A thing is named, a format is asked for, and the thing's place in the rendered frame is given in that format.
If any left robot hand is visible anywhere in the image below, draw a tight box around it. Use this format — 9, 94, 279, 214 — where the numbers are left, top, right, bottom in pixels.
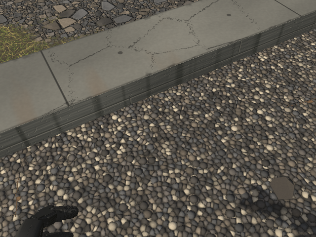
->
15, 204, 79, 237

